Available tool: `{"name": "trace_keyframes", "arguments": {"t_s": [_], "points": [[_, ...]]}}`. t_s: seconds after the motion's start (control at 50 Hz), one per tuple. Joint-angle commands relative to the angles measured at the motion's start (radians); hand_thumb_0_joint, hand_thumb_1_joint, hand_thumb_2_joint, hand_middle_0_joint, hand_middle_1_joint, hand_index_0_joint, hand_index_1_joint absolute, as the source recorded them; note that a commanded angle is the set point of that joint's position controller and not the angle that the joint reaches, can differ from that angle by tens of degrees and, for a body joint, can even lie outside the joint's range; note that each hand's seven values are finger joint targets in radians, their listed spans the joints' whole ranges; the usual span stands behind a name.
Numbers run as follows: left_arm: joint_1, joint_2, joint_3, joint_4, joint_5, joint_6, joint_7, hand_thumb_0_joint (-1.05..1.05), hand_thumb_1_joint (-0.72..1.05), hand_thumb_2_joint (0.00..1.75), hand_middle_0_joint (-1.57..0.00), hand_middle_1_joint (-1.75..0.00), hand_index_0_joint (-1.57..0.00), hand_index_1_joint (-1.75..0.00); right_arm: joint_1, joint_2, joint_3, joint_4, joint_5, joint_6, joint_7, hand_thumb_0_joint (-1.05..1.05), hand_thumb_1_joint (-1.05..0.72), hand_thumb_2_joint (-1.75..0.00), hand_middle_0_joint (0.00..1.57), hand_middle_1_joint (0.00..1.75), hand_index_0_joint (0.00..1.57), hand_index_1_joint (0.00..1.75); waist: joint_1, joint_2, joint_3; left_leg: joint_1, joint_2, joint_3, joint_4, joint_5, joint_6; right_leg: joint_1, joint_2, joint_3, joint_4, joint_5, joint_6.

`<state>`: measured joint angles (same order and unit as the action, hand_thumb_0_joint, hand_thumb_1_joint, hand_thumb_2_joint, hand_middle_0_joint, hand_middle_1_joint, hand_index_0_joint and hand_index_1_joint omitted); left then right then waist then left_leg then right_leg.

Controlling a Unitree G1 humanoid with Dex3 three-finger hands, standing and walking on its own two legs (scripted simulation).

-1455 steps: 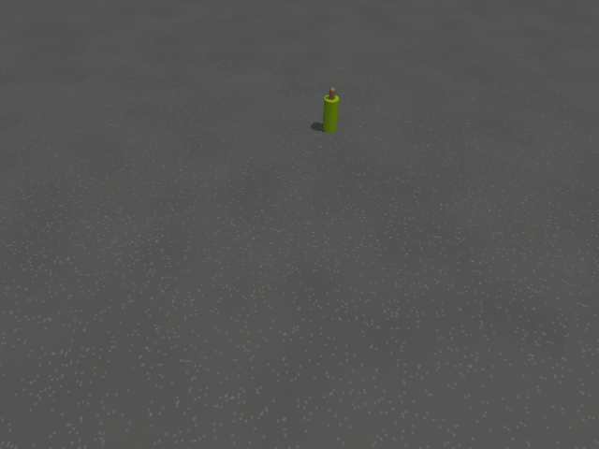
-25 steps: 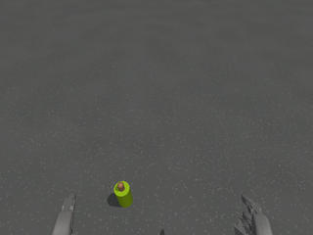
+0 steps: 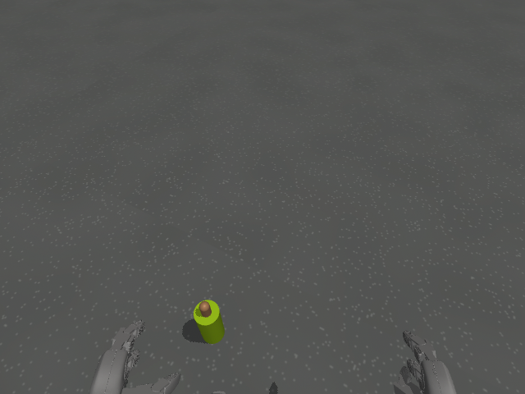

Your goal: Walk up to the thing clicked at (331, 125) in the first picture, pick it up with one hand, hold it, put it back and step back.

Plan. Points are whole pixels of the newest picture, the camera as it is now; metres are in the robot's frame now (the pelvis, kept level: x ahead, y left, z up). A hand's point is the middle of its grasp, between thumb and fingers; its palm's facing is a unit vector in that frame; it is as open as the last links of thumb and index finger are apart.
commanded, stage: stand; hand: left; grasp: from the side
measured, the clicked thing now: (209, 319) +0.45 +0.20 -0.60
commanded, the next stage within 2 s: none
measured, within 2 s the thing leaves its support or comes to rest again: neither
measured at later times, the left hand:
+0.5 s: hand out of the picture +0.05 +0.25 -0.11, palm faces -0.01 -0.94 -0.34, open 7.4 cm
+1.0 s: hand out of the picture +0.02 +0.26 -0.11, palm faces -0.01 -0.94 -0.35, open 7.4 cm
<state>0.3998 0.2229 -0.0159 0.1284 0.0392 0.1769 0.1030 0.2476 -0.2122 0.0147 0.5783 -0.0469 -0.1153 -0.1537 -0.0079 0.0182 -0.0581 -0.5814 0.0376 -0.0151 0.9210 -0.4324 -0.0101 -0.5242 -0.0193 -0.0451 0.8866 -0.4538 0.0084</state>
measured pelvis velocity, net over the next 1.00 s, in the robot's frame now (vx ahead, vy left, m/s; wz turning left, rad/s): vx -0.02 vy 0.01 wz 0.01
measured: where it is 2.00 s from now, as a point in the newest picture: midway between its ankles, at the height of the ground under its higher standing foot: outside the picture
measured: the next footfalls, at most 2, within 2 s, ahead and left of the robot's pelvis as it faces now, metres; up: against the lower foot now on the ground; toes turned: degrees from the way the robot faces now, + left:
none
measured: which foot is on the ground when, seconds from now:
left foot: down 0.00-1.00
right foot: down 0.00-1.00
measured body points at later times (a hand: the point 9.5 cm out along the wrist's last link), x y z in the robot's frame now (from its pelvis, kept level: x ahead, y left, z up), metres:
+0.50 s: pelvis -0.01 +0.01 +0.04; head -0.01 +0.01 +0.49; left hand +0.05 +0.30 -0.09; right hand +0.07 -0.27 -0.09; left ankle +0.02 +0.12 -0.69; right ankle +0.00 -0.13 -0.69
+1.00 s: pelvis -0.02 +0.01 +0.05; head -0.02 +0.00 +0.50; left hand +0.02 +0.31 -0.08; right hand +0.04 -0.28 -0.09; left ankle +0.02 +0.12 -0.69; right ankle +0.00 -0.13 -0.69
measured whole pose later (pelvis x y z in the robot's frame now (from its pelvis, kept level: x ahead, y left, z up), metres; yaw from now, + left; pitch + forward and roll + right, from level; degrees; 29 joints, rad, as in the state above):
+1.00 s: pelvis -0.02 +0.01 +0.05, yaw +0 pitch -4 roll +0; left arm 0.18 0.33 0.01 1.14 0.03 -0.01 0.01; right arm 0.15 -0.33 -0.03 1.14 -0.02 0.01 0.00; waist 0.01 0.02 0.06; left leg -0.17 0.00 0.01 0.38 -0.15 0.00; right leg -0.13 -0.05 -0.04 0.38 -0.18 0.03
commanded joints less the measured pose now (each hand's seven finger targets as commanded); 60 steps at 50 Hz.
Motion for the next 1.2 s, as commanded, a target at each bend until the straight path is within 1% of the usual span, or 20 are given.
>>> {"name": "trace_keyframes", "arguments": {"t_s": [0.0, 0.06, 0.08, 0.16, 0.2, 0.24, 0.3, 0.34, 0.38, 0.48, 0.5, 0.58, 0.62, 0.72, 0.78, 0.84, 0.9, 0.94, 1.02, 1.18], "points": [[-0.111, 0.237, 0.107, 0.200, 0.051, -0.170, -0.052, 0.00, 0.90, 0.90, -0.20, -0.30, -0.20, -0.30, -0.079, -0.236, -0.087, 0.051, -0.053, 0.047, 0.082, 0.00, -0.90, -0.90, 0.20, 0.30, 0.20, 0.30, 0.012, -0.060, -0.037, 0.166, 0.009, -0.047, -0.193, 0.260, 0.088, 0.094, -0.068, 0.126, -0.198, 0.226, -0.088], [-0.145, 0.234, 0.093, 0.305, 0.021, -0.196, -0.072, 0.00, 0.90, 0.90, -0.20, -0.30, -0.20, -0.30, -0.086, -0.237, -0.088, 0.086, -0.012, 0.050, 0.126, 0.00, -0.90, -0.90, 0.20, 0.30, 0.20, 0.30, 0.028, -0.017, -0.032, 0.193, 0.009, -0.059, -0.253, 0.191, 0.077, 0.130, -0.069, 0.118, -0.226, 0.168, -0.073], [-0.145, 0.241, 0.097, 0.342, 0.011, -0.201, -0.075, 0.00, 0.90, 0.90, -0.20, -0.30, -0.20, -0.30, -0.092, -0.240, -0.094, 0.101, -0.005, 0.050, 0.132, 0.00, -0.90, -0.90, 0.20, 0.30, 0.20, 0.30, 0.027, -0.023, -0.061, 0.226, 0.010, -0.053, -0.248, 0.218, 0.073, 0.149, -0.072, 0.112, -0.233, 0.201, -0.069], [-0.186, 0.251, 0.092, 0.468, 0.005, -0.219, -0.072, 0.00, 0.90, 0.90, -0.20, -0.30, -0.20, -0.30, -0.104, -0.239, -0.094, 0.165, -0.005, 0.058, 0.140, 0.00, -0.90, -0.90, 0.20, 0.30, 0.20, 0.30, 0.020, -0.012, -0.058, 0.273, 0.017, -0.059, -0.287, 0.303, 0.066, 0.211, -0.079, 0.106, -0.261, 0.308, -0.053], [-0.194, 0.259, 0.091, 0.519, 0.007, -0.223, -0.068, 0.00, 0.90, 0.90, -0.20, -0.30, -0.20, -0.30, -0.115, -0.235, -0.096, 0.192, -0.002, 0.068, 0.141, 0.00, -0.90, -0.90, 0.20, 0.30, 0.20, 0.30, 0.018, -0.038, -0.032, 0.285, 0.009, -0.053, -0.299, 0.283, 0.064, 0.216, -0.092, 0.118, -0.315, 0.303, -0.053], [-0.206, 0.262, 0.087, 0.566, 0.003, -0.225, -0.065, 0.00, 0.90, 0.90, -0.20, -0.30, -0.20, -0.30, -0.103, -0.243, -0.094, 0.227, 0.001, 0.072, 0.140, 0.00, -0.90, -0.90, 0.20, 0.30, 0.20, 0.30, 0.015, -0.029, -0.022, 0.317, 0.018, -0.060, -0.322, 0.324, 0.062, 0.232, -0.093, 0.111, -0.328, 0.338, -0.052], [-0.214, 0.268, 0.082, 0.632, -0.005, -0.219, -0.064, 0.00, 0.90, 0.90, -0.20, -0.30, -0.20, -0.30, -0.101, -0.256, -0.091, 0.272, 0.001, 0.082, 0.139, 0.00, -0.90, -0.90, 0.20, 0.30, 0.20, 0.30, 0.013, -0.013, 0.033, 0.316, 0.031, -0.082, -0.404, 0.272, 0.062, 0.239, -0.083, 0.103, -0.376, 0.267, -0.044], [-0.199, 0.264, 0.077, 0.680, -0.007, -0.212, -0.065, 0.00, 0.90, 0.90, -0.20, -0.30, -0.20, -0.30, -0.122, -0.273, -0.090, 0.297, 0.003, 0.085, 0.139, 0.00, -0.90, -0.90, 0.20, 0.30, 0.20, 0.30, 0.026, 0.024, 0.064, 0.302, 0.048, -0.109, -0.472, 0.176, 0.061, 0.263, -0.074, 0.091, -0.410, 0.200, -0.040], [-0.210, 0.276, 0.077, 0.717, -0.007, -0.211, -0.066, 0.00, 0.90, 0.90, -0.20, -0.30, -0.20, -0.30, -0.113, -0.273, -0.086, 0.323, 0.008, 0.089, 0.138, 0.00, -0.90, -0.90, 0.20, 0.30, 0.20, 0.30, 0.017, -0.001, 0.063, 0.321, 0.046, -0.104, -0.500, 0.194, 0.055, 0.295, -0.082, 0.099, -0.443, 0.218, -0.038], [-0.222, 0.286, 0.068, 0.795, -0.012, -0.216, -0.067, 0.00, 0.90, 0.90, -0.20, -0.30, -0.20, -0.30, -0.111, -0.288, -0.079, 0.389, 0.018, 0.085, 0.136, 0.00, -0.90, -0.90, 0.20, 0.30, 0.20, 0.30, 0.015, -0.010, 0.037, 0.421, 0.056, -0.091, -0.517, 0.349, 0.044, 0.344, -0.098, 0.100, -0.494, 0.313, -0.030], [-0.230, 0.287, 0.067, 0.806, -0.014, -0.214, -0.066, 0.00, 0.90, 0.90, -0.20, -0.30, -0.20, -0.30, -0.118, -0.288, -0.079, 0.397, 0.019, 0.087, 0.135, 0.00, -0.90, -0.90, 0.20, 0.30, 0.20, 0.30, 0.015, -0.005, 0.046, 0.415, 0.057, -0.093, -0.535, 0.339, 0.043, 0.352, -0.095, 0.095, -0.505, 0.305, -0.025], [-0.240, 0.289, 0.061, 0.858, -0.013, -0.206, -0.071, 0.00, 0.90, 0.90, -0.20, -0.30, -0.20, -0.30, -0.131, -0.298, -0.075, 0.432, 0.021, 0.093, 0.137, 0.00, -0.90, -0.90, 0.20, 0.30, 0.20, 0.30, 0.016, 0.014, 0.125, 0.359, 0.061, -0.112, -0.622, 0.151, 0.038, 0.353, -0.088, 0.090, -0.537, 0.197, -0.020], [-0.244, 0.288, 0.059, 0.877, -0.012, -0.204, -0.076, 0.00, 0.90, 0.90, -0.20, -0.30, -0.20, -0.30, -0.133, -0.304, -0.075, 0.443, 0.020, 0.096, 0.137, 0.00, -0.90, -0.90, 0.20, 0.30, 0.20, 0.30, 0.014, 0.021, 0.133, 0.339, 0.066, -0.123, -0.652, 0.088, 0.035, 0.358, -0.083, 0.086, -0.544, 0.181, -0.017], [-0.239, 0.295, 0.059, 0.914, -0.009, -0.206, -0.080, 0.00, 0.90, 0.90, -0.20, -0.30, -0.20, -0.30, -0.149, -0.305, -0.079, 0.461, 0.023, 0.098, 0.141, 0.00, -0.90, -0.90, 0.20, 0.30, 0.20, 0.30, 0.019, 0.011, 0.118, 0.359, 0.066, -0.121, -0.660, 0.059, 0.033, 0.352, -0.086, 0.090, -0.571, 0.144, -0.016], [-0.251, 0.298, 0.058, 0.925, -0.010, -0.210, -0.080, 0.00, 0.90, 0.90, -0.20, -0.30, -0.20, -0.30, -0.150, -0.300, -0.077, 0.475, 0.025, 0.098, 0.143, 0.00, -0.90, -0.90, 0.20, 0.30, 0.20, 0.30, 0.015, -0.008, 0.102, 0.382, 0.065, -0.114, -0.649, 0.108, 0.036, 0.355, -0.100, 0.105, -0.587, 0.155, -0.018], [-0.266, 0.303, 0.057, 0.934, -0.012, -0.211, -0.081, 0.00, 0.90, 0.90, -0.20, -0.30, -0.20, -0.30, -0.143, -0.299, -0.073, 0.484, 0.025, 0.097, 0.144, 0.00, -0.90, -0.90, 0.20, 0.30, 0.20, 0.30, 0.008, -0.001, 0.105, 0.377, 0.064, -0.111, -0.652, 0.107, 0.035, 0.350, -0.102, 0.106, -0.599, 0.155, -0.016], [-0.273, 0.303, 0.057, 0.941, -0.015, -0.212, -0.080, 0.00, 0.90, 0.90, -0.20, -0.30, -0.20, -0.30, -0.144, -0.299, -0.070, 0.492, 0.025, 0.097, 0.145, 0.00, -0.90, -0.90, 0.20, 0.30, 0.20, 0.30, 0.008, -0.015, 0.080, 0.411, 0.068, -0.100, -0.636, 0.179, 0.038, 0.366, -0.113, 0.112, -0.605, 0.200, -0.019], [-0.263, 0.305, 0.057, 0.952, -0.015, -0.210, -0.081, 0.00, 0.90, 0.90, -0.20, -0.30, -0.20, -0.30, -0.154, -0.304, -0.069, 0.495, 0.025, 0.098, 0.144, 0.00, -0.90, -0.90, 0.20, 0.30, 0.20, 0.30, 0.014, 0.003, 0.103, 0.387, 0.069, -0.108, -0.653, 0.139, 0.034, 0.361, -0.105, 0.103, -0.599, 0.182, -0.016], [-0.266, 0.306, 0.056, 0.961, -0.016, -0.212, -0.081, 0.00, 0.90, 0.90, -0.20, -0.30, -0.20, -0.30, -0.160, -0.305, -0.065, 0.500, 0.027, 0.094, 0.145, 0.00, -0.90, -0.90, 0.20, 0.30, 0.20, 0.30, 0.014, -0.019, 0.065, 0.439, 0.069, -0.094, -0.636, 0.243, 0.033, 0.375, -0.115, 0.106, -0.601, 0.249, -0.018], [-0.286, 0.310, 0.058, 0.969, -0.021, -0.211, -0.079, 0.00, 0.90, 0.90, -0.20, -0.30, -0.20, -0.30, -0.159, -0.314, -0.062, 0.513, 0.031, 0.093, 0.142, 0.00, -0.90, -0.90, 0.20, 0.30, 0.20, 0.30, 0.010, -0.021, 0.072, 0.458, 0.074, -0.085, -0.638, 0.309, 0.033, 0.386, -0.118, 0.108, -0.617, 0.287, -0.016]]}}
